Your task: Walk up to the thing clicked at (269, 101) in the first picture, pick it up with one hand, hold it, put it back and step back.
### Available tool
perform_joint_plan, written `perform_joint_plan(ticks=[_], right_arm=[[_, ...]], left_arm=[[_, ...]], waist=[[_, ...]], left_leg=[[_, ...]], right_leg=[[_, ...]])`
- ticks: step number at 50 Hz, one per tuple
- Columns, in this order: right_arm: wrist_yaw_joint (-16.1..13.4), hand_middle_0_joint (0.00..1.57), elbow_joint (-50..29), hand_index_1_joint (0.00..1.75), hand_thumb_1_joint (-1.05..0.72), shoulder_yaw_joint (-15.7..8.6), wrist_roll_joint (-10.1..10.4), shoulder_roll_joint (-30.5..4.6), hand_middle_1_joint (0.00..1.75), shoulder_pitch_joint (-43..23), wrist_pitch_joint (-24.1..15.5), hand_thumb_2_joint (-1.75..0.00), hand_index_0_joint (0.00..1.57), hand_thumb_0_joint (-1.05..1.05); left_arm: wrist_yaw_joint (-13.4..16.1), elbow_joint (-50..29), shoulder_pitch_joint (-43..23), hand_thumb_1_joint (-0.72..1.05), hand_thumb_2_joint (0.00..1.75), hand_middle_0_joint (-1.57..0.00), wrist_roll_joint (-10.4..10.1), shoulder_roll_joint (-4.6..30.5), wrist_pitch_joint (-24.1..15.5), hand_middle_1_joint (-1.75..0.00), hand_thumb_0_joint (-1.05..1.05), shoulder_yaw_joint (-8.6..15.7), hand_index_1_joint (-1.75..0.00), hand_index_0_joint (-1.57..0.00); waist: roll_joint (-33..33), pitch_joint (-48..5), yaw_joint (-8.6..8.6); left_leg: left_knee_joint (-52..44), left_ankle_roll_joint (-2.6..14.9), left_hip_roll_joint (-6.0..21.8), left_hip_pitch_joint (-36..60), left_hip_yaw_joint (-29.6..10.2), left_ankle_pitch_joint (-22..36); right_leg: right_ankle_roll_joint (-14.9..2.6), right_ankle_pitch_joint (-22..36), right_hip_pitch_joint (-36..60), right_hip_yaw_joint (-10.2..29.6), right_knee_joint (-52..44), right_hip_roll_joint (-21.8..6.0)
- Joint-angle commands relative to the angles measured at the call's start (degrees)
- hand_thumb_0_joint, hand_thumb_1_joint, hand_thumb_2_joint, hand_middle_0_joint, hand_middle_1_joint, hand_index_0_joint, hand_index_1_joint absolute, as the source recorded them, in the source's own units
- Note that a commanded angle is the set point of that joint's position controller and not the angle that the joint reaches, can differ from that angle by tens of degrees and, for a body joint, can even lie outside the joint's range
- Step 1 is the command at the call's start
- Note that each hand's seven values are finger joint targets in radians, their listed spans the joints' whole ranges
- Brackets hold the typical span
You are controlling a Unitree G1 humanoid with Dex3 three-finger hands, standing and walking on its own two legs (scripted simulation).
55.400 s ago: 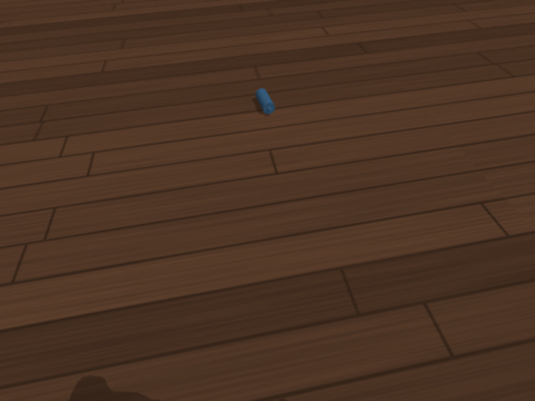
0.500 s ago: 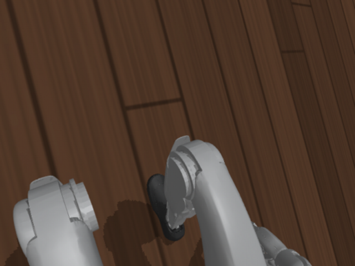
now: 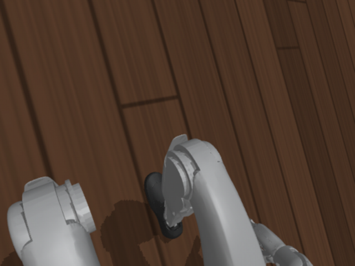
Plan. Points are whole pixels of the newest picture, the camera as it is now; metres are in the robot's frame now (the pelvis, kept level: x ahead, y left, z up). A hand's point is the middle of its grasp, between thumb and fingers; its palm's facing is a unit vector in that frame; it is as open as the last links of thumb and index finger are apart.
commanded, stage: open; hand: left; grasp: from above
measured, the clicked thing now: out of the picture +0.44 +0.43 -0.26
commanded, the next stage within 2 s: withdraw in 0.56 s
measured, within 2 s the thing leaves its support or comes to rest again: neither
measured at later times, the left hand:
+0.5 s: hand out of the picture +0.42 +0.42 -0.22, palm faces -0.44 -0.15 -0.89, open 13.9 cm
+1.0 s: hand out of the picture +0.46 +0.45 -0.14, palm faces -0.31 -0.07 -0.95, open 14.1 cm
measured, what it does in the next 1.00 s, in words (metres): stands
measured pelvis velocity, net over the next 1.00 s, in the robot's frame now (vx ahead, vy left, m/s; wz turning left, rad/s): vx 0.00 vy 0.00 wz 0.01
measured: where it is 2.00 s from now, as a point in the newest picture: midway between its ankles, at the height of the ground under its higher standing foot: (128, 240)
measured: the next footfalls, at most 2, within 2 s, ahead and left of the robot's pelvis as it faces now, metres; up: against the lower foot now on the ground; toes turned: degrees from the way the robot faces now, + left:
none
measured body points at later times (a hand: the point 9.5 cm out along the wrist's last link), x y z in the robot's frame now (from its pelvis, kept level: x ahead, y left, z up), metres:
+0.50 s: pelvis +0.00 +0.00 +0.00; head +0.27 +0.16 +0.32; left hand +0.44 +0.42 -0.17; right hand +0.09 -0.26 -0.05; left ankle +0.06 +0.12 -0.27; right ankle +0.13 -0.13 -0.27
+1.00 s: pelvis +0.00 +0.00 +0.01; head +0.25 +0.15 +0.35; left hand +0.47 +0.45 -0.08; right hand +0.09 -0.26 -0.05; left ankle +0.06 +0.12 -0.27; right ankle +0.13 -0.13 -0.27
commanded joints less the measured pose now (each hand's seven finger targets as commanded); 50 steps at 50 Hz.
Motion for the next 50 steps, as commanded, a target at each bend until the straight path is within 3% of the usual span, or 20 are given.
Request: perform_joint_plan(ticks=[1,7,8,12,13,15,27,30,32,35,38,40,43,46,50], right_arm=[[-1.26,0.20,0.64,0.30,-0.90,-6.21,0.30,-20.10,0.30,9.64,0.68,-0.90,0.20,0.00],[-1.39,0.20,1.25,0.30,-0.89,-5.54,0.11,-19.23,0.30,9.44,1.08,-0.90,0.20,0.00],[-1.36,0.20,1.17,0.30,-0.90,-5.55,0.10,-19.52,0.30,9.83,1.02,-0.90,0.20,0.00],[-1.39,0.20,1.21,0.30,-0.89,-5.49,0.14,-19.46,0.30,9.66,1.10,-0.90,0.20,0.00],[-1.38,0.20,1.54,0.30,-0.89,-5.47,0.01,-19.19,0.30,9.21,1.22,-0.90,0.20,0.00],[-1.33,0.20,0.72,0.30,-0.89,-5.58,0.10,-19.67,0.30,9.19,0.98,-0.90,0.20,0.00],[-1.23,0.20,0.95,0.30,-0.89,-5.65,0.09,-19.29,0.30,9.74,0.39,-0.90,0.20,0.00],[-1.27,0.20,1.12,0.30,-0.89,-5.53,0.26,-19.48,0.30,9.15,0.34,-0.90,0.20,0.00],[-1.23,0.20,0.79,0.30,-0.89,-5.66,0.17,-19.72,0.30,9.81,0.31,-0.90,0.20,0.00],[-1.19,0.20,0.87,0.30,-0.91,-5.71,0.18,-19.81,0.30,9.85,0.39,-0.90,0.20,0.00],[-1.09,0.20,0.06,0.30,-0.91,-6.06,0.21,-19.82,0.30,9.96,0.86,-0.90,0.20,0.00],[-1.01,0.20,0.02,0.30,-0.91,-6.87,0.43,-19.89,0.30,9.82,1.18,-0.90,0.20,0.00],[-0.90,0.20,-0.17,0.30,-0.91,-8.00,1.02,-19.11,0.30,10.83,1.56,-0.90,0.20,0.00],[-0.83,0.20,-0.97,0.30,-0.91,-10.19,2.05,-18.67,0.30,10.84,2.20,-0.90,0.20,0.00],[-0.95,0.20,-1.12,0.30,-0.91,-12.57,3.71,-17.33,0.30,12.78,4.92,-0.90,0.20,0.00]], left_arm=[[1.52,-7.32,-11.83,-0.52,0.96,-0.07,-1.74,17.57,-0.20,-1.08,0.00,1.06,-1.06,-0.08],[1.86,-7.25,-11.20,-0.53,0.98,-0.06,-1.94,17.72,-0.83,-1.08,0.00,1.24,-1.06,-0.07],[1.72,-7.38,-11.37,-0.54,0.98,-0.06,-1.81,17.03,-0.80,-1.07,0.00,0.37,-1.06,-0.07],[1.98,-7.72,-11.62,-0.53,0.98,-0.06,-1.55,17.18,-0.93,-1.07,0.00,0.56,-1.06,-0.06],[2.40,-6.85,-11.25,-0.52,0.97,-0.05,-1.59,17.35,-1.00,-1.08,0.00,0.84,-1.06,-0.07],[2.33,-6.90,-11.61,-0.51,0.96,-0.05,-1.55,17.25,-0.89,-1.08,0.00,0.63,-1.06,-0.07],[2.34,-7.45,-12.01,-0.50,0.96,-0.06,-1.17,16.34,-0.12,-1.09,0.00,-0.38,-1.07,-0.07],[2.44,-7.51,-12.02,-0.50,0.95,-0.05,-1.86,17.39,0.07,-1.09,0.00,0.48,-1.06,-0.07],[2.20,-8.57,-12.33,-0.50,0.96,-0.05,-1.70,17.27,0.23,-1.08,0.00,0.55,-1.06,-0.07],[1.98,-9.07,-12.32,-0.53,1.00,-0.06,-1.91,17.92,0.17,-1.06,0.00,1.05,-1.05,-0.07],[1.50,-14.59,-14.67,-0.55,1.01,-0.06,-1.23,21.82,0.41,-1.05,0.00,3.58,-1.05,-0.07],[1.11,-16.42,-14.09,-0.55,1.01,-0.06,-2.21,21.46,0.90,-1.05,0.00,4.68,-1.04,-0.07],[-1.20,-20.79,-13.86,-0.55,1.01,-0.06,-2.39,21.20,2.26,-1.04,0.00,4.98,-1.04,-0.06],[-4.66,-25.93,-12.98,-0.56,1.02,-0.06,-4.54,19.98,4.47,-1.03,0.00,5.72,-1.03,-0.06],[-12.04,-29.58,-9.11,-0.55,1.01,-0.07,-6.50,13.39,7.68,-1.03,0.00,3.07,-1.03,-0.07]], waist=[[34.20,-36.81,-1.50],[34.05,-37.20,-1.07],[34.65,-36.13,-1.72],[34.12,-36.24,-1.72],[34.51,-36.21,-1.05],[34.20,-35.61,-1.81],[34.58,-36.02,-2.00],[34.12,-36.89,-1.23],[34.13,-37.32,-1.98],[35.82,-36.08,-1.54],[40.54,-42.05,-0.10],[41.29,-42.79,0.88],[43.62,-45.87,1.92],[45.14,-48.81,4.36],[41.90,-48.19,5.35]], left_leg=[[-17.87,-1.45,2.76,32.17,2.82,16.58],[-17.59,-1.04,2.82,31.70,3.26,16.44],[-17.66,-1.20,2.79,32.03,3.09,17.17],[-17.93,-1.17,2.91,31.98,3.04,16.82],[-18.37,-1.24,2.75,31.26,3.26,15.49],[-18.34,-1.38,2.93,31.75,2.60,15.76],[-18.18,-1.19,2.84,31.83,3.17,15.20],[-17.77,-1.22,2.85,31.67,3.06,15.93],[-17.92,-1.30,2.90,32.23,2.83,16.76],[-18.38,-1.78,2.84,32.53,2.38,17.35],[-18.61,-2.28,3.18,37.39,2.24,21.48],[-19.08,-2.47,2.94,37.73,2.34,21.76],[-19.66,-2.18,2.68,38.96,3.37,22.47],[-21.05,-2.04,2.07,38.85,4.44,21.40],[-23.62,-1.33,1.44,35.53,5.66,18.92]], right_leg=[[-5.12,11.33,16.32,-5.85,-8.85,1.55],[-4.91,11.59,17.64,-5.88,-9.27,1.90],[-4.95,11.98,17.06,-5.74,-9.08,1.70],[-4.79,11.84,17.12,-6.02,-9.06,1.83],[-4.95,11.12,17.20,-5.93,-9.25,1.88],[-4.94,11.05,15.98,-6.24,-8.75,1.69],[-4.90,10.95,16.37,-5.88,-9.13,1.82],[-4.92,11.48,16.33,-5.89,-8.98,1.72],[-4.85,11.93,16.58,-5.99,-8.99,1.65],[-5.11,11.94,15.70,-6.00,-8.68,1.32],[-5.27,13.58,16.37,-5.77,-8.09,1.16],[-5.39,13.91,16.31,-5.61,-8.33,0.91],[-5.44,14.54,17.10,-4.92,-8.82,0.90],[-5.89,13.57,16.39,-4.00,-10.02,0.59],[-6.27,12.05,16.12,-2.90,-12.13,0.39]])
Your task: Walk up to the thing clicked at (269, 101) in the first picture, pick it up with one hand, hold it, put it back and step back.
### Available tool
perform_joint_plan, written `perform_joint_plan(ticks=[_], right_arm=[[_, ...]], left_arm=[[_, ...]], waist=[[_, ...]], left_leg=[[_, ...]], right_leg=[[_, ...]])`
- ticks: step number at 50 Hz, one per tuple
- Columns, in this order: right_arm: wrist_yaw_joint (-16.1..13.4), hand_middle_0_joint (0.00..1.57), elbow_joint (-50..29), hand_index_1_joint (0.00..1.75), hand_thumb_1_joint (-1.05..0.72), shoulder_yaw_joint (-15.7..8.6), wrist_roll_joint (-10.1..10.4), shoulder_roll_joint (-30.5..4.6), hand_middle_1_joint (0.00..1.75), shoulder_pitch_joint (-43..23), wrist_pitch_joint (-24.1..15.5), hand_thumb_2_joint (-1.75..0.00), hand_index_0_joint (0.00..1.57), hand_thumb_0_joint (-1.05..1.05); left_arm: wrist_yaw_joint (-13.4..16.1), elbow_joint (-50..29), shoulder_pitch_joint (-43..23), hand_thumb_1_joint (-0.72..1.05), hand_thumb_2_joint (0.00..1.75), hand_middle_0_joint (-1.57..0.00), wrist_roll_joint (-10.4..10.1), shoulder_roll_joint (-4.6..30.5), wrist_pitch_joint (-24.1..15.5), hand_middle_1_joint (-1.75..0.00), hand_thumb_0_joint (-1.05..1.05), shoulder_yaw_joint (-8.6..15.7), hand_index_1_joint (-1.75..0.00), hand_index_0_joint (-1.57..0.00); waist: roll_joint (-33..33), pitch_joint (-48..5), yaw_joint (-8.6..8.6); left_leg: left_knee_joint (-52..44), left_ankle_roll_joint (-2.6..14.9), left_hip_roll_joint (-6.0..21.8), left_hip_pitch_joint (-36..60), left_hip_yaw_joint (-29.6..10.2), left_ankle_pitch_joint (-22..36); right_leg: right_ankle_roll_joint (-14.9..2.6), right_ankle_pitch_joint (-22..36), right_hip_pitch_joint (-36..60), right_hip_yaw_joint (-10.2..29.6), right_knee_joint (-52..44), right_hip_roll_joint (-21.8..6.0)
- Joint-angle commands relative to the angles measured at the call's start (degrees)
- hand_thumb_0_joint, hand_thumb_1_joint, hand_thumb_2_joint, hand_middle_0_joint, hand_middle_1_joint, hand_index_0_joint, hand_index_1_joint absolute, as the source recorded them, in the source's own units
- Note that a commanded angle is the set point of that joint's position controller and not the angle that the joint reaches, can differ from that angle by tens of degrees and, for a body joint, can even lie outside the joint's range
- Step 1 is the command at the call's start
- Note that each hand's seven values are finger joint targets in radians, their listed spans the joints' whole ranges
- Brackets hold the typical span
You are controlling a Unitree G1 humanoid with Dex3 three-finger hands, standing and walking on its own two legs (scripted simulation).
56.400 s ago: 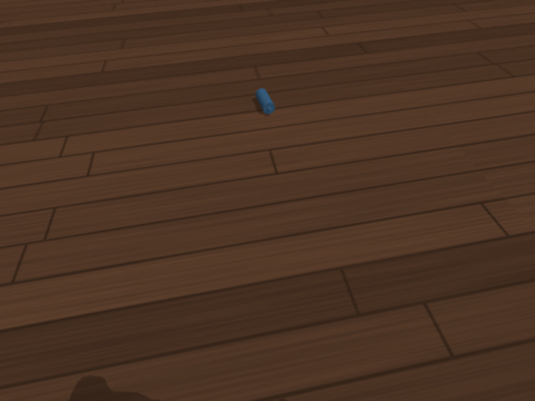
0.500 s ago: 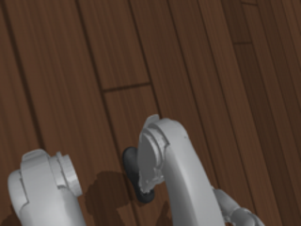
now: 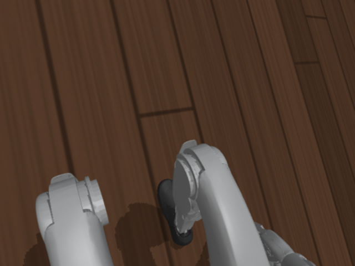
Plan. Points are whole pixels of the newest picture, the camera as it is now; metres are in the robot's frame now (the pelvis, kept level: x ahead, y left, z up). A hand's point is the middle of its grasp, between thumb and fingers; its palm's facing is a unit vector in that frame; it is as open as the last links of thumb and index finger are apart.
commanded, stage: withdraw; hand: left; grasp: from above
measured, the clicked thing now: out of the picture +0.45 +0.43 -0.27
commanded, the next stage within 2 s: home in 0.50 s
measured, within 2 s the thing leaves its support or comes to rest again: neither
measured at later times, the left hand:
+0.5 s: hand out of the picture +0.43 +0.42 -0.08, palm faces -0.44 -0.15 -0.88, open 14.1 cm
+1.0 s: hand out of the picture +0.38 +0.41 -0.05, palm faces -0.34 -0.41 -0.85, open 11.0 cm
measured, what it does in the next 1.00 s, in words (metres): rises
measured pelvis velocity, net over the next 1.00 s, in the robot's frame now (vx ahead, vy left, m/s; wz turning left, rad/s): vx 0.00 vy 0.00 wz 0.11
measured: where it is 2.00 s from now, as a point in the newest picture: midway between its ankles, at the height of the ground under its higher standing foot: (140, 244)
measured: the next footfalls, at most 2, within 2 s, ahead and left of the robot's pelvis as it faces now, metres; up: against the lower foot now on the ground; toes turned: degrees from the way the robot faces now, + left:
none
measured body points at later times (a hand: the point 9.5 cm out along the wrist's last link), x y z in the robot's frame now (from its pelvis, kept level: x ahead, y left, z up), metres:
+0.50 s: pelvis -0.01 +0.00 +0.03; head +0.22 +0.12 +0.39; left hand +0.45 +0.42 -0.03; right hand +0.09 -0.28 -0.05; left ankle +0.06 +0.11 -0.28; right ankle +0.13 -0.13 -0.28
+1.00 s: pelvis +0.00 +0.00 +0.07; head +0.23 +0.11 +0.44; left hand +0.40 +0.43 +0.00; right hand +0.10 -0.26 -0.04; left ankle +0.06 +0.11 -0.28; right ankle +0.13 -0.13 -0.28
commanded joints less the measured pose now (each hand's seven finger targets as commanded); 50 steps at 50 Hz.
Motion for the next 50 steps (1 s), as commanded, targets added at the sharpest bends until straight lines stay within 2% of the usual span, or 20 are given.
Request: perform_joint_plan(ticks=[1,5,7,9,13,17,21,26,28,30,32,34,36,37,39,41,42,45,48,50], right_arm=[[-1.49,0.20,-0.41,0.30,-0.90,-8.85,2.17,-17.11,0.30,10.62,2.96,-0.90,0.20,0.00],[-3.06,0.20,-0.55,0.30,-0.90,-10.54,3.73,-16.62,0.30,13.02,5.45,-0.90,0.20,0.00],[-4.32,0.20,-0.24,0.30,-0.91,-10.69,4.31,-16.48,0.30,12.91,6.44,-0.90,0.20,0.00],[-5.54,0.20,-0.19,0.30,-0.91,-10.53,4.43,-16.37,0.30,12.31,7.05,-0.91,0.20,0.00],[-7.01,0.20,0.97,0.30,-0.91,-9.97,4.03,-14.20,0.30,11.19,7.47,-0.91,0.20,0.00],[-7.28,0.20,1.07,0.30,-0.91,-8.17,3.34,-13.26,0.30,9.28,7.78,-0.91,0.20,0.00],[-6.83,0.20,0.96,0.30,-0.91,-7.12,2.36,-13.27,0.30,7.69,8.39,-0.90,0.20,0.00],[-5.50,0.20,1.66,0.30,-0.91,-7.22,1.92,-14.33,0.30,9.43,9.40,-0.90,0.20,0.00],[-4.99,0.20,1.80,0.30,-0.91,-7.42,2.02,-14.57,0.30,9.97,9.16,-0.90,0.20,0.00],[-4.71,0.20,1.47,0.30,-0.91,-7.75,2.29,-14.76,0.30,10.70,8.67,-0.90,0.20,0.00],[-4.52,0.20,0.31,0.30,-0.88,-8.40,2.63,-15.36,0.30,11.03,8.38,-0.89,0.20,0.00],[-4.30,0.20,-0.35,0.30,-0.88,-9.01,2.93,-15.23,0.30,11.97,8.00,-0.89,0.20,0.00],[-4.10,0.20,-0.81,0.30,-0.89,-9.44,3.18,-14.82,0.30,12.68,7.61,-0.90,0.20,0.00],[-4.06,0.20,-1.00,0.30,-0.89,-10.00,3.37,-14.76,0.30,13.07,7.52,-0.90,0.20,0.00],[-4.14,0.20,-1.14,0.30,-0.89,-11.16,3.68,-15.08,0.30,13.63,7.46,-0.90,0.20,0.00],[-4.31,0.20,-1.57,0.30,-0.89,-12.64,4.38,-14.87,0.30,14.48,7.76,-0.90,0.20,0.00],[-4.37,0.20,-1.81,0.30,-0.89,-13.12,4.78,-14.46,0.30,14.89,7.95,-0.90,0.20,0.00],[-5.18,0.20,-1.88,0.30,-0.90,-14.77,6.23,-13.68,0.30,14.91,8.26,-0.90,0.20,0.00],[-6.37,0.20,-2.63,0.30,-0.90,-16.13,7.87,-12.96,0.30,13.48,8.21,-0.90,0.20,0.00],[-6.80,0.20,-2.68,0.30,-0.90,-16.72,8.91,-11.86,0.30,11.80,8.10,-0.90,0.20,0.00]], left_arm=[[-5.68,-13.54,-10.71,-0.54,1.01,-0.07,-4.57,15.31,4.25,-1.02,0.00,-0.08,-1.02,-0.07],[-14.07,-17.12,-10.76,-0.54,1.02,-0.07,-9.20,7.09,6.10,-1.02,0.00,-4.44,-1.03,-0.06],[-18.53,-18.10,-10.52,-0.54,1.02,-0.07,-11.24,6.21,5.57,-1.02,0.00,-5.53,-1.03,-0.07],[-21.47,-20.06,-12.08,-0.55,1.03,-0.08,-13.20,7.04,3.71,-1.02,0.00,-4.93,-1.03,-0.07],[-23.99,-19.37,-11.94,-0.54,1.02,-0.07,-14.90,8.50,-2.57,-1.02,0.00,-3.15,-1.02,-0.07],[-21.38,-16.86,-15.23,-0.56,1.02,-0.08,-12.26,12.56,-9.57,-1.01,0.00,-0.86,-1.02,-0.07],[-14.07,-14.64,-19.29,-0.55,1.01,-0.08,-7.98,13.46,-13.08,-1.01,0.00,0.31,-1.02,-0.08],[-4.89,-7.12,-19.75,-0.54,1.00,-0.09,-1.57,13.37,-9.59,-1.01,0.00,-0.12,-1.01,-0.09],[-3.09,-5.62,-21.05,-0.53,1.00,-0.10,-0.26,13.11,-7.69,-1.00,0.00,-1.09,-1.01,-0.09],[-2.41,-6.24,-22.23,-0.51,0.98,-0.11,0.42,16.25,-5.77,-0.99,0.00,0.12,-0.99,-0.11],[-2.27,-8.57,-23.32,-0.35,0.91,-0.24,0.37,19.70,-4.02,-0.83,0.00,2.36,-0.83,-0.22],[-3.20,-9.01,-20.98,-0.19,0.91,-0.24,-1.31,18.74,-2.29,-0.67,0.00,2.67,-0.67,-0.22],[-5.09,-9.48,-17.85,-0.13,0.88,-0.23,-4.40,16.99,-0.87,-0.61,0.00,2.98,-0.63,-0.21],[-6.23,-12.22,-17.38,-0.11,0.89,-0.24,-6.10,17.12,-0.40,-0.61,0.00,3.83,-0.63,-0.21],[-9.13,-12.10,-10.87,0.02,0.88,-0.23,-9.04,14.68,1.40,-0.55,0.00,3.94,-0.57,-0.21],[-12.53,-19.79,-8.59,0.12,0.87,-0.22,-13.12,13.09,2.91,-0.52,0.00,4.79,-0.53,-0.21],[-14.33,-23.24,-6.80,0.16,0.86,-0.22,-15.49,12.54,3.68,-0.50,0.00,5.37,-0.51,-0.20],[-19.71,-35.55,-0.45,0.36,0.79,-0.19,-25.77,7.26,6.09,-0.38,0.00,5.77,-0.39,-0.19],[-22.96,-46.15,9.44,0.49,0.80,-0.19,-34.75,3.71,8.61,-0.35,0.00,7.21,-0.35,-0.19],[-23.78,-49.84,14.28,0.56,0.80,-0.19,-39.04,-0.02,10.07,-0.32,0.00,7.73,-0.32,-0.18]], waist=[[35.05,-42.70,2.58],[25.24,-37.82,-0.35],[21.30,-35.17,-0.59],[20.01,-34.98,-0.31],[18.47,-36.70,1.16],[22.74,-38.48,1.89],[28.22,-40.38,1.99],[28.92,-40.96,0.76],[28.69,-40.42,0.15],[29.52,-42.39,1.04],[31.80,-46.03,2.24],[30.43,-46.94,2.35],[28.82,-47.66,2.58],[29.08,-50.07,3.41],[28.72,-48.71,4.61],[30.19,-54.24,6.53],[31.14,-57.17,7.53],[29.30,-61.89,9.14],[25.76,-58.81,10.57],[24.60,-56.18,11.04]], left_leg=[[-22.02,-0.80,2.20,36.26,5.33,17.86],[-25.12,0.26,1.49,33.14,5.27,13.74],[-25.72,0.81,1.33,31.19,5.21,10.94],[-25.53,0.86,0.66,29.97,4.91,9.03],[-24.61,0.83,0.44,31.40,5.47,9.70],[-24.44,0.03,0.91,34.00,5.43,11.31],[-25.33,-0.44,1.12,36.68,5.11,10.29],[-23.66,0.07,0.79,36.64,6.74,13.35],[-23.31,0.26,0.70,35.03,7.00,12.91],[-23.47,0.21,0.71,35.74,6.66,12.78],[-23.68,-0.01,0.46,37.03,6.37,13.49],[-23.61,0.19,0.30,36.64,6.68,13.62],[-24.07,0.35,0.34,36.17,7.20,13.70],[-24.95,0.43,0.47,37.12,7.27,13.53],[-26.40,-0.06,0.26,37.62,6.90,13.14],[-28.24,-0.29,0.37,42.54,7.01,15.49],[-29.33,-0.35,0.43,44.42,7.40,17.20],[-32.04,-0.03,0.40,49.26,8.16,20.90],[-36.04,0.29,0.39,49.76,7.21,20.17],[-39.51,0.04,0.58,52.02,5.17,19.20]], right_leg=[[-5.63,12.23,17.23,-2.67,-11.23,1.60],[-5.74,10.46,19.19,-1.97,-15.89,1.22],[-5.89,8.42,18.76,-1.36,-17.41,1.06],[-6.29,6.48,18.80,-0.81,-18.08,0.81],[-6.15,6.60,20.01,0.68,-18.34,0.61],[-5.91,7.96,19.08,0.75,-16.06,0.78],[-5.72,7.31,15.49,-0.72,-13.43,0.79],[-5.38,8.53,13.49,-1.33,-12.95,0.90],[-5.32,8.63,13.02,-1.50,-12.75,0.81],[-5.32,8.79,13.21,-1.32,-12.16,0.57],[-5.35,9.39,14.14,-0.93,-11.49,0.30],[-5.23,9.51,16.34,-0.83,-12.21,0.24],[-5.06,9.27,18.19,-0.55,-13.36,0.19],[-4.89,9.28,19.59,-0.51,-13.78,0.15],[-5.55,8.22,18.36,-0.56,-14.25,-0.17],[-5.75,9.67,20.14,0.04,-15.36,-0.33],[-5.68,10.94,22.62,0.48,-15.87,-0.32],[-5.65,13.86,26.93,2.02,-19.26,-0.27],[-5.75,13.54,28.28,2.91,-22.94,-0.26],[-5.87,12.12,27.46,3.09,-24.63,-0.39]])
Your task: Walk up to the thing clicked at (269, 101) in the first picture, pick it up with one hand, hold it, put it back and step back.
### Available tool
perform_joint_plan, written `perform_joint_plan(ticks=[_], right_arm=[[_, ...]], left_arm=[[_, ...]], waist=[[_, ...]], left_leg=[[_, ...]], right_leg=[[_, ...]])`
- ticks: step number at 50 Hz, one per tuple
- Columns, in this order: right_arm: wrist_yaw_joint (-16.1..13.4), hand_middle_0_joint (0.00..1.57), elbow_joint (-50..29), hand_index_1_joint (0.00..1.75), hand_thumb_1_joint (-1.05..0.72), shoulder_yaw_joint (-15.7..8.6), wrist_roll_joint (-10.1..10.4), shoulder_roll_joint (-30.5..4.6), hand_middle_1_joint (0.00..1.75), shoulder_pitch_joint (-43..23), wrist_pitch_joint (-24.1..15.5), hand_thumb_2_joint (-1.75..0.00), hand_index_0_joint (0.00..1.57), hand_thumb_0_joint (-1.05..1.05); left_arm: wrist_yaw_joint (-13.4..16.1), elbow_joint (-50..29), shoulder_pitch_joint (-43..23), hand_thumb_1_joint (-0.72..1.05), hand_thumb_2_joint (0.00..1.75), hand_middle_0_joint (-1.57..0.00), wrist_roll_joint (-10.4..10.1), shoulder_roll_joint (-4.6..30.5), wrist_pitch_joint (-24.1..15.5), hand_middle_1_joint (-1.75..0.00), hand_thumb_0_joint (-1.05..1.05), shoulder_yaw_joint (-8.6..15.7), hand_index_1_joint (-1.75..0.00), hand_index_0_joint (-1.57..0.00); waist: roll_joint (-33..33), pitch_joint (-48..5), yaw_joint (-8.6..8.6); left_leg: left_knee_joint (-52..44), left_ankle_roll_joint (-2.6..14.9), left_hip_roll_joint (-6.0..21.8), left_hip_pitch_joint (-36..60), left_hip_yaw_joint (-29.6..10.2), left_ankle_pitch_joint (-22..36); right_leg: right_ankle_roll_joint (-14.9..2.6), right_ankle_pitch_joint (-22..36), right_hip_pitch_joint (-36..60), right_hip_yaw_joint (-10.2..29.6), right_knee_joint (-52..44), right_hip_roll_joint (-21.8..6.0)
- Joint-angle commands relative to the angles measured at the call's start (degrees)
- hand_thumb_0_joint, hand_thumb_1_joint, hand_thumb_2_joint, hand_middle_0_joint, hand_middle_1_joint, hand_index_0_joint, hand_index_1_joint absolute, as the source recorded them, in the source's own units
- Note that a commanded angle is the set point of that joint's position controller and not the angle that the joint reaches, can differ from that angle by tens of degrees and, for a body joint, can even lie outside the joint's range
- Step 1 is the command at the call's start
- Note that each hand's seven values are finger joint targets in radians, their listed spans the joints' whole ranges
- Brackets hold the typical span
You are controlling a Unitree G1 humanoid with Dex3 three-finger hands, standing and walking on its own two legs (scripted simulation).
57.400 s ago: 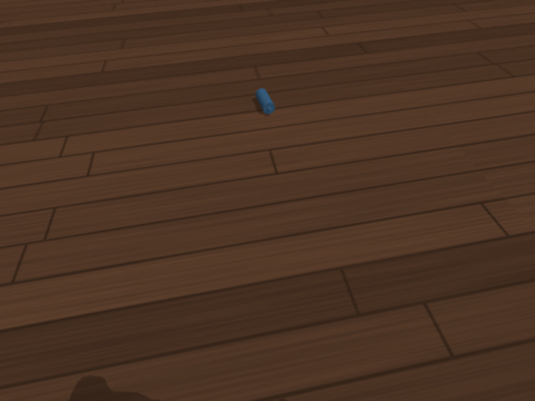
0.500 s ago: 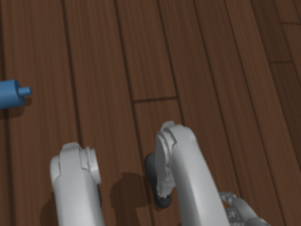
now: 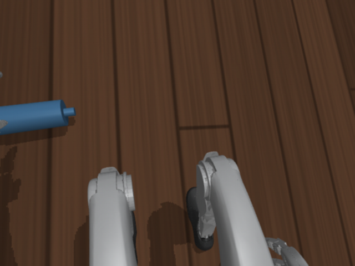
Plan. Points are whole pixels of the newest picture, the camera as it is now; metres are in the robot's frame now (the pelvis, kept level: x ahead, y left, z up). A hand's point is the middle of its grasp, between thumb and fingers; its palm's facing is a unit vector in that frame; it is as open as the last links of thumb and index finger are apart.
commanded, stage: home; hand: left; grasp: from above
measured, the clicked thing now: (34, 116) +0.50 +0.38 -0.34
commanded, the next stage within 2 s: none
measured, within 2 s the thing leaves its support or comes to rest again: neither
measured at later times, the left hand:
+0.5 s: hand out of the picture +0.27 +0.26 +0.10, palm faces +0.02 -0.90 -0.44, open 7.5 cm
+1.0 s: hand out of the picture +0.22 +0.19 +0.28, palm faces +0.19 -0.96 -0.21, open 7.4 cm
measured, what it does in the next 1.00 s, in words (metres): rises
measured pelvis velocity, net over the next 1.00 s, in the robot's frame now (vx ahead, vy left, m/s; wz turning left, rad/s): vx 0.08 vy -0.01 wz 0.13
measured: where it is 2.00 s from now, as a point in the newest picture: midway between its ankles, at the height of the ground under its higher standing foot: (165, 239)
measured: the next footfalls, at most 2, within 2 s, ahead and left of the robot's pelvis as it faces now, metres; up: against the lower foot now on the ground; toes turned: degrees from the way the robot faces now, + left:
none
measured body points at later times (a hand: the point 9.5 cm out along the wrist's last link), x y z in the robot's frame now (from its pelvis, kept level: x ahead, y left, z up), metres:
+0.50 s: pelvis +0.02 -0.01 +0.20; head +0.14 +0.04 +0.63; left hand +0.27 +0.31 +0.13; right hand +0.23 -0.23 +0.11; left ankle +0.07 +0.11 -0.35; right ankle +0.11 -0.14 -0.35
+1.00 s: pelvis +0.08 -0.01 +0.33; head +0.09 -0.01 +0.78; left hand +0.21 +0.24 +0.30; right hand +0.25 -0.24 +0.26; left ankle +0.07 +0.11 -0.35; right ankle +0.11 -0.14 -0.35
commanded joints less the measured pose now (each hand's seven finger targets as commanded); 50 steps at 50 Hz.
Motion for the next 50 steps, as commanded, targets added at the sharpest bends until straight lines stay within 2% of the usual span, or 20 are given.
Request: perform_joint_plan(ticks=[1,3,5,10,13,15,17,23,24,25,27,29,30,32,34,38,40,41,46,50], right_arm=[[-2.60,0.20,-3.33,0.30,-0.90,-7.87,2.30,-13.97,0.30,6.53,-1.16,-0.90,0.20,0.00],[-2.97,0.20,-3.24,0.30,-0.90,-8.20,3.01,-12.99,0.30,5.75,-1.80,-0.90,0.20,0.00],[-3.21,0.20,-3.34,0.30,-0.90,-8.22,3.42,-11.83,0.30,4.24,-2.57,-0.90,0.20,0.00],[-4.03,0.20,-5.00,0.30,-0.90,-8.98,4.33,-10.58,0.30,1.85,-5.66,-0.90,0.20,0.00],[-4.74,0.20,-6.58,0.30,-0.90,-8.88,5.01,-10.05,0.30,0.17,-7.47,-0.90,0.20,0.00],[-5.33,0.20,-7.79,0.30,-0.90,-8.67,5.35,-9.14,0.30,-0.67,-8.62,-0.90,0.20,0.00],[-5.99,0.20,-8.36,0.30,-0.90,-8.29,5.64,-8.45,0.30,-1.61,-9.52,-0.90,0.20,0.00],[-8.39,0.20,-9.90,0.30,-0.90,-7.20,6.18,-6.46,0.30,-2.95,-11.92,-0.90,0.20,0.00],[-8.84,0.20,-10.17,0.30,-0.90,-7.06,6.25,-6.12,0.30,-2.50,-12.28,-0.90,0.20,0.00],[-9.31,0.20,-10.17,0.30,-0.90,-6.74,6.37,-5.90,0.30,-2.17,-12.66,-0.90,0.20,0.00],[-10.29,0.20,-10.48,0.30,-0.90,-6.38,6.50,-5.58,0.30,-1.59,-13.40,-0.90,0.20,0.00],[-11.40,0.20,-9.96,0.30,-0.90,-5.83,6.47,-4.62,0.30,-0.79,-14.42,-0.90,0.20,0.00],[-12.02,0.20,-10.06,0.30,-0.90,-5.56,6.41,-4.67,0.30,-0.62,-14.97,-0.90,0.20,0.00],[-13.13,0.20,-10.08,0.30,-0.90,-5.07,6.34,-4.04,0.30,0.12,-15.93,-0.90,0.20,0.00],[-14.04,0.20,-10.34,0.30,-0.90,-5.00,6.28,-3.95,0.30,0.93,-16.73,-0.90,0.20,0.00],[-15.40,0.20,-11.59,0.30,-0.90,-4.99,5.69,-3.20,0.30,2.58,-18.35,-0.90,0.20,0.00],[-15.85,0.20,-12.10,0.30,-0.90,-5.12,5.44,-2.80,0.30,2.94,-19.06,-0.90,0.20,0.00],[-16.07,0.20,-12.36,0.30,-0.90,-5.19,5.36,-2.54,0.30,3.06,-19.35,-0.90,0.20,0.00],[-16.69,0.20,-13.32,0.30,-0.90,-5.32,4.90,-2.21,0.30,2.94,-20.73,-0.90,0.20,0.00],[-16.90,0.20,-14.02,0.30,-0.90,-5.76,4.47,-2.29,0.30,2.37,-21.48,-0.90,0.20,0.00]], left_arm=[[-0.83,-22.53,-4.13,0.58,0.78,-0.18,-12.66,14.48,2.88,-0.30,0.00,5.14,-0.31,-0.18],[-0.33,-24.53,-0.84,0.63,0.76,-0.18,-15.95,11.71,4.17,-0.27,0.00,5.37,-0.27,-0.18],[0.35,-23.28,4.10,0.70,0.79,-0.18,-18.65,5.75,5.84,-0.27,0.00,3.16,-0.27,-0.18],[1.57,-27.90,12.13,0.77,0.83,-0.19,-25.06,-2.89,10.16,-0.28,0.00,-1.35,-0.28,-0.19],[2.39,-32.59,14.59,0.90,0.91,-0.20,-29.34,-4.31,12.22,-0.31,0.00,-1.25,-0.31,-0.20],[3.38,-35.56,17.55,0.90,0.91,-0.20,-32.72,-6.65,13.66,-0.31,0.00,-1.43,-0.31,-0.20],[4.80,-37.27,21.85,0.90,0.90,-0.20,-35.64,-8.55,15.44,-0.30,0.00,-0.76,-0.30,-0.20],[8.02,-42.54,30.17,0.90,0.90,-0.20,-41.13,-14.13,21.33,-0.30,0.00,-1.79,-0.30,-0.20],[8.41,-43.48,32.49,0.90,0.90,-0.20,-42.06,-15.19,22.57,-0.30,0.00,-1.79,-0.30,-0.20],[8.57,-44.35,34.12,0.90,0.90,-0.20,-42.93,-17.04,23.76,-0.30,0.00,-3.02,-0.30,-0.20],[9.31,-46.34,36.76,0.90,0.90,-0.20,-44.86,-17.54,26.12,-0.30,0.00,-2.05,-0.30,-0.20],[9.45,-48.64,39.61,0.90,0.90,-0.20,-46.95,-21.74,27.71,-0.30,0.00,-4.15,-0.30,-0.20],[9.63,-48.76,41.32,0.90,0.90,-0.20,-47.88,-21.92,28.46,-0.30,0.00,-3.31,-0.30,-0.20],[9.56,-49.81,44.54,0.90,0.90,-0.20,-49.08,-24.30,29.57,-0.30,0.00,-4.23,-0.30,-0.20],[9.58,-51.00,48.09,0.90,0.90,-0.20,-49.85,-24.51,30.58,-0.30,0.00,-3.71,-0.30,-0.20],[9.16,-55.91,53.41,0.90,0.90,-0.20,-50.88,-27.81,32.00,-0.30,0.00,-5.53,-0.30,-0.20],[9.10,-58.03,57.51,0.90,0.90,-0.20,-51.00,-28.66,32.54,-0.30,0.00,-5.75,-0.30,-0.20],[8.95,-58.86,59.28,0.90,0.90,-0.20,-50.73,-29.62,32.77,-0.30,0.00,-6.91,-0.30,-0.20],[8.45,-63.47,64.46,0.90,0.90,-0.20,-50.28,-31.41,33.64,-0.30,0.00,-8.58,-0.30,-0.20],[7.82,-65.86,64.80,0.90,0.90,-0.20,-49.82,-31.52,33.78,-0.30,0.00,-9.28,-0.30,-0.20]], waist=[[19.85,-45.86,3.80],[18.83,-44.60,4.15],[14.98,-38.83,3.64],[12.71,-32.61,3.03],[12.49,-33.24,3.64],[11.08,-32.12,3.21],[10.15,-30.84,3.88],[8.75,-27.11,4.44],[8.10,-26.96,4.56],[7.75,-26.37,4.43],[6.62,-26.31,4.95],[6.60,-24.61,4.12],[5.62,-23.78,4.63],[5.59,-20.93,4.72],[5.09,-19.50,5.51],[4.78,-16.66,5.36],[4.16,-14.57,6.13],[4.03,-13.93,5.94],[2.74,-10.46,6.37],[1.33,-8.20,5.78]], left_leg=[[-26.61,-0.70,1.08,45.13,-2.66,16.20],[-29.67,-0.70,1.63,48.40,-3.66,15.56],[-32.96,-0.32,1.87,46.65,-3.08,11.33],[-40.59,-0.26,2.46,49.87,-1.69,4.00],[-44.26,-0.56,2.42,54.78,-1.92,4.42],[-46.07,-0.45,2.08,55.99,-0.97,4.66],[-48.85,-0.43,1.71,57.75,-0.92,4.08],[-56.62,-0.44,1.18,64.29,-0.19,2.56],[-57.82,-0.49,1.16,66.00,-0.09,3.44],[-59.49,-0.65,1.23,67.51,-0.44,4.03],[-61.35,-0.74,1.18,70.67,0.02,6.29],[-63.19,-0.90,1.38,72.97,0.63,10.37],[-64.32,-0.88,1.35,74.08,0.33,10.37],[-66.98,-1.06,1.39,75.90,0.27,12.11],[-69.38,-1.21,1.51,78.84,0.22,14.89],[-73.34,-1.11,1.29,83.77,1.84,18.32],[-75.52,-1.14,1.04,85.54,2.45,19.22],[-76.40,-1.21,1.07,86.36,2.44,20.02],[-79.63,-1.24,1.07,89.14,2.58,21.58],[-80.73,-0.74,0.75,89.91,3.42,20.50]], right_leg=[[-5.81,11.53,21.01,-2.34,-14.68,1.64],[-5.48,10.76,22.79,-2.22,-17.15,1.53],[-5.33,9.18,25.83,-1.97,-20.84,1.42],[-5.01,5.50,32.76,-1.45,-28.96,1.24],[-4.88,6.11,37.25,-0.85,-32.43,1.06],[-4.81,5.90,41.23,-0.26,-36.00,1.05],[-4.77,5.45,44.79,0.52,-39.07,1.00],[-4.63,4.25,55.43,2.55,-49.13,1.13],[-4.57,4.90,57.80,2.71,-50.81,1.17],[-4.56,5.53,59.68,2.72,-52.19,1.21],[-4.52,7.20,64.09,2.95,-55.30,1.28],[-4.48,10.73,67.82,2.79,-57.90,1.53],[-4.38,10.84,69.22,2.66,-59.12,1.54],[-4.49,12.10,71.62,2.56,-61.57,1.59],[-4.51,14.12,74.84,2.29,-63.98,1.65],[-4.29,17.02,80.47,1.96,-69.42,1.64],[-4.13,17.41,82.98,1.70,-72.04,1.72],[-4.21,17.89,83.59,1.50,-72.74,1.90],[-4.00,18.61,86.08,0.56,-75.41,2.41],[-3.60,17.64,86.71,0.43,-77.60,2.40]])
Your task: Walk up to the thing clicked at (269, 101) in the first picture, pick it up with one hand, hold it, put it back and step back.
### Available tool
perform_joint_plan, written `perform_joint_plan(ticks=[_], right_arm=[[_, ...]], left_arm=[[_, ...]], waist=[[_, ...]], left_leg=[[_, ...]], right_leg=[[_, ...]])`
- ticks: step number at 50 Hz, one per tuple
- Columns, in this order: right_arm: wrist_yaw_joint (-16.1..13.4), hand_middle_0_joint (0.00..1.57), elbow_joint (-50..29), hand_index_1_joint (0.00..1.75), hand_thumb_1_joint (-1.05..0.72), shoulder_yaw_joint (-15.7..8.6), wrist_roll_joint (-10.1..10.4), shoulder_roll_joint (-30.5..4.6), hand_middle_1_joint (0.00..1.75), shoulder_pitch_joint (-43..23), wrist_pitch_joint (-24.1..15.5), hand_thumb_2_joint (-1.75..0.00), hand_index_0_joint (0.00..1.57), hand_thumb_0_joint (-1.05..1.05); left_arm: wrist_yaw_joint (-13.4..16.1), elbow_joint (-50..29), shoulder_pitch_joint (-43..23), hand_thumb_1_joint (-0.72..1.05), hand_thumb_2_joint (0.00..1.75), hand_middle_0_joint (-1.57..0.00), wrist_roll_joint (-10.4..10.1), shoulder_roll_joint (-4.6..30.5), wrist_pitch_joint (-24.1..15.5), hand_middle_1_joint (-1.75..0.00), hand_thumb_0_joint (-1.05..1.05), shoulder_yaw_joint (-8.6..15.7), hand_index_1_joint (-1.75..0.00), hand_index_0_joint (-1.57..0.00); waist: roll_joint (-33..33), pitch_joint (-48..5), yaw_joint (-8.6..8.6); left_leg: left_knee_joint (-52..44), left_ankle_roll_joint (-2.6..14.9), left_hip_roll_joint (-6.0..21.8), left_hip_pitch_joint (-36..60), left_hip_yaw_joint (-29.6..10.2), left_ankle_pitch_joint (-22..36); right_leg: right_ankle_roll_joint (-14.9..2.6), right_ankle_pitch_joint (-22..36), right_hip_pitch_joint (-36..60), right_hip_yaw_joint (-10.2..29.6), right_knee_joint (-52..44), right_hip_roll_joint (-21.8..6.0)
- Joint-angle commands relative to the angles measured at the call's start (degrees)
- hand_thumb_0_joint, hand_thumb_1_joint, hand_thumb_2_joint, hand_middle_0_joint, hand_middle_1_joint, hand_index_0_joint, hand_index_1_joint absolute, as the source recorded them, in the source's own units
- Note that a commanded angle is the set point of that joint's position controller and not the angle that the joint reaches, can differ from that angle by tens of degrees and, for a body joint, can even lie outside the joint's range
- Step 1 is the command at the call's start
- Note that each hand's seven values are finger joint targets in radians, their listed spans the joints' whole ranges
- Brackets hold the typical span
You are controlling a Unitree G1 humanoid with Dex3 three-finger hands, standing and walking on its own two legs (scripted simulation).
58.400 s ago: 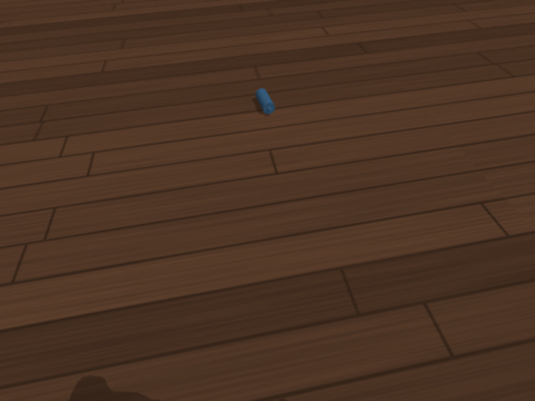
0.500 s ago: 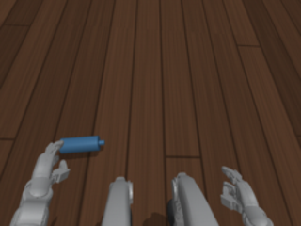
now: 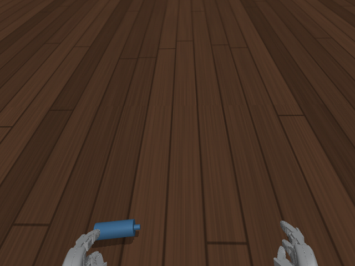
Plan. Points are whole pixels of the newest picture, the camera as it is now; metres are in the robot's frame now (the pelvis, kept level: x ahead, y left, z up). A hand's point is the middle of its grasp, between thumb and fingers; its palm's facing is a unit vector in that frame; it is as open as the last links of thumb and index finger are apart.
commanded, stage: home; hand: left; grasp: from above
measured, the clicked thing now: (118, 229) +0.47 +0.33 -0.67
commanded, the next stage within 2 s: none
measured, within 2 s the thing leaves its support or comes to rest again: neither
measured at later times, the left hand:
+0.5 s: hand out of the picture +0.16 +0.18 -0.04, palm faces +0.05 -0.98 -0.21, open 7.4 cm
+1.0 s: hand out of the picture +0.17 +0.18 -0.04, palm faces +0.05 -0.98 -0.21, open 7.4 cm
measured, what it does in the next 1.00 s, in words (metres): stands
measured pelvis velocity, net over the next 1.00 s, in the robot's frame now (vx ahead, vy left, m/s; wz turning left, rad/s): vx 0.01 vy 0.00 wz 0.00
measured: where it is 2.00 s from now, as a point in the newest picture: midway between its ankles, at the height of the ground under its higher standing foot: outside the picture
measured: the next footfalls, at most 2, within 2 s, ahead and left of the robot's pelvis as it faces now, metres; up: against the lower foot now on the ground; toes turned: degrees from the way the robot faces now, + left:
none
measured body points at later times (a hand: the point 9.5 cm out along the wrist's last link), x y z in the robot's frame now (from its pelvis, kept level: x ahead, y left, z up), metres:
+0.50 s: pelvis +0.00 +0.00 +0.00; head +0.02 +0.00 +0.45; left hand +0.16 +0.23 -0.03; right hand +0.16 -0.24 -0.06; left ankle +0.01 +0.12 -0.68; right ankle +0.02 -0.13 -0.68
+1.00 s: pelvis +0.01 +0.00 +0.00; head +0.02 +0.01 +0.45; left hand +0.16 +0.23 -0.03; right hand +0.17 -0.24 -0.06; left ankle +0.01 +0.12 -0.68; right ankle +0.02 -0.13 -0.68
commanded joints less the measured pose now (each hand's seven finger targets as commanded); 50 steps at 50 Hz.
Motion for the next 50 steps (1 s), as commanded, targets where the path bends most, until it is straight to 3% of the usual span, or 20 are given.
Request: perform_joint_plan(ticks=[1,15,29,31,46,50], right_arm=[[-1.16,0.20,-8.90,0.30,-0.90,-2.87,-0.52,-6.23,0.30,-5.03,-4.16,-0.90,0.20,0.00],[-0.77,0.20,-8.52,0.30,-0.90,-2.94,-1.11,-6.72,0.30,-6.43,-6.35,-0.90,0.20,0.00],[-0.86,0.20,-8.02,0.30,-0.90,-3.09,-1.02,-7.01,0.30,-5.80,-6.24,-0.90,0.20,0.00],[-0.89,0.20,-7.97,0.30,-0.90,-2.90,-0.95,-6.86,0.30,-5.99,-6.09,-0.90,0.20,0.00],[-0.71,0.20,-7.81,0.30,-0.90,-3.00,-0.93,-6.80,0.30,-5.67,-6.04,-0.90,0.20,0.00],[-0.67,0.20,-7.96,0.30,-0.90,-2.98,-0.94,-6.76,0.30,-5.55,-5.98,-0.90,0.20,0.00]], left_arm=[[-0.31,-11.03,-1.57,0.90,0.90,-0.20,0.64,6.03,-1.97,-0.30,0.00,2.87,-0.30,-0.20],[-1.21,-12.20,-2.20,0.90,0.90,-0.20,1.45,6.63,-3.00,-0.30,0.00,2.94,-0.30,-0.20],[-0.80,-11.59,-1.20,0.90,0.90,-0.20,0.99,6.62,-3.00,-0.30,0.00,3.02,-0.30,-0.20],[-0.82,-10.47,-0.71,0.90,0.90,-0.20,1.13,6.36,-2.79,-0.30,0.00,2.69,-0.30,-0.20],[-0.90,-11.01,-1.55,0.90,0.90,-0.20,1.19,6.28,-2.51,-0.30,0.00,2.76,-0.30,-0.20],[-0.94,-11.50,-1.33,0.90,0.90,-0.20,1.23,6.25,-2.60,-0.30,0.00,2.42,-0.30,-0.20]], waist=[[-2.38,-1.00,-0.10],[-0.10,-2.06,1.24],[-1.45,-3.52,1.12],[-1.29,-1.64,1.39],[-0.35,-1.51,1.36],[0.04,-2.29,1.24]], left_leg=[[-11.30,1.71,-1.83,5.42,0.63,8.97],[-11.90,1.33,-2.08,7.29,0.96,8.69],[-11.17,1.32,-1.77,7.47,0.65,12.14],[-11.55,1.29,-1.72,6.90,0.77,10.85],[-12.52,1.06,-1.36,7.30,0.08,10.28],[-12.02,0.95,-1.30,7.72,0.16,12.57]], right_leg=[[-0.55,6.55,4.76,-0.84,-11.17,1.55],[-0.67,6.39,5.92,-0.74,-10.72,0.94],[-0.73,9.37,7.00,-1.05,-9.92,1.26],[-0.76,8.13,5.90,-1.17,-10.12,1.29],[-0.94,7.27,5.96,-1.26,-9.85,1.32],[-1.11,8.88,6.24,-1.26,-9.39,1.32]])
